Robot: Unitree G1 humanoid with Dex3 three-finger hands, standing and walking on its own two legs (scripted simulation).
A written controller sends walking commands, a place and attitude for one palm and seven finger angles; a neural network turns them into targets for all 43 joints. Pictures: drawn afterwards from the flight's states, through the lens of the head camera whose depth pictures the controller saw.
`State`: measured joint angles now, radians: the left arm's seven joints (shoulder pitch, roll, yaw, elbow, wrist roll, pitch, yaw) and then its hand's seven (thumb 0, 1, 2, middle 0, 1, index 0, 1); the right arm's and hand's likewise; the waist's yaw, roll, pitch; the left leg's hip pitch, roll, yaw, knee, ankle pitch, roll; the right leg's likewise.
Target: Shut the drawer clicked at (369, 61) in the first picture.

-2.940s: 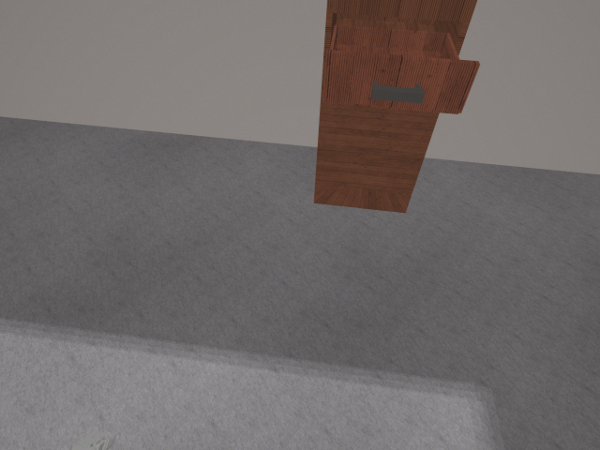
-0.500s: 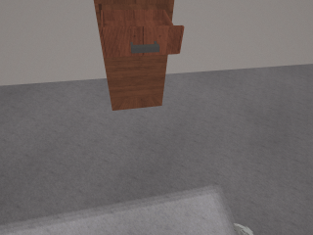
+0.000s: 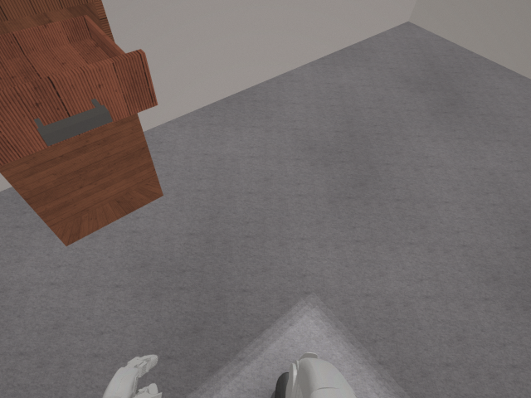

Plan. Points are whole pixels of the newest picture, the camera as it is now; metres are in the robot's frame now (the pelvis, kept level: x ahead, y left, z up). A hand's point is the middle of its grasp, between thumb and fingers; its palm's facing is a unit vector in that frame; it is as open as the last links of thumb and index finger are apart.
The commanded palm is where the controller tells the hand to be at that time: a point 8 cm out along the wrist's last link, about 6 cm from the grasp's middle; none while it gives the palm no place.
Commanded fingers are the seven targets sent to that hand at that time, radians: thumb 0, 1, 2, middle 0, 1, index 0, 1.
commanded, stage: walk to a spot facing it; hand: left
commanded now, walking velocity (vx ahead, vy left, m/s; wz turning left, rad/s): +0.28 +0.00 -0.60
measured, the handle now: (72, 118) +0.64 +0.40 +0.01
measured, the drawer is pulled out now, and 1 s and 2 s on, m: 0.29 0.29 0.29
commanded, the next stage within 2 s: none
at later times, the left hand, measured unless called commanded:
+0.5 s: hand (153, 335) +0.24 +0.19 -0.15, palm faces -0.13 -0.96 -0.26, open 7.3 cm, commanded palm none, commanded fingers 0.00 0.90 0.90 -0.20 -0.30 -0.20 -0.30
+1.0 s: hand (205, 224) +0.48 +0.13 -0.15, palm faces -0.54 -0.81 -0.23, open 7.4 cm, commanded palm none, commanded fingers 0.00 0.90 0.90 -0.20 -0.30 -0.20 -0.30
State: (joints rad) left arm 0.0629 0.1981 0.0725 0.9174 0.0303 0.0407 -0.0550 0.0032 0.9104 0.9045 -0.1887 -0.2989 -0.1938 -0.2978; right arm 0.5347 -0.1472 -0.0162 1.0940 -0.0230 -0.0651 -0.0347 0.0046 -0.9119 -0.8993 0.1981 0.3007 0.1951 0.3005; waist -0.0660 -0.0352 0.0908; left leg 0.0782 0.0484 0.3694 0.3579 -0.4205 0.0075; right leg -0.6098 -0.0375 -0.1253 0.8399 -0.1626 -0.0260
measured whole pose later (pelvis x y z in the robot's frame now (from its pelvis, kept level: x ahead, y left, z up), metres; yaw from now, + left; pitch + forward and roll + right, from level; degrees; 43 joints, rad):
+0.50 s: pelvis +0.18 -0.01 +0.01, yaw -16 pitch +1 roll +1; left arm 0.35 0.22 0.08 0.95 0.02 -0.04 -0.01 0.00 0.91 0.90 -0.20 -0.30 -0.20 -0.30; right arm 0.08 -0.21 -0.05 0.87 -0.02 -0.01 0.01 0.01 -0.92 -0.90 0.20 0.30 0.20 0.30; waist 0.07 0.00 0.02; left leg -0.57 0.11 0.01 0.86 -0.27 -0.08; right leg -0.20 0.10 0.06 0.45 -0.26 -0.09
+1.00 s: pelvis +0.28 +0.01 +0.01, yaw -36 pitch +0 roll -1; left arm 0.17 0.24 0.11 0.89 0.02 0.07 -0.03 0.00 0.91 0.90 -0.19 -0.30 -0.20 -0.30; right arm 0.27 -0.21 -0.06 0.95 -0.03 0.01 -0.01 0.01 -0.90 -0.90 0.20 0.30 0.20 0.30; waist -0.02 -0.01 0.08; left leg -0.20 0.15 0.31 0.53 -0.30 0.00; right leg -0.45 -0.08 -0.07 0.86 -0.37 0.07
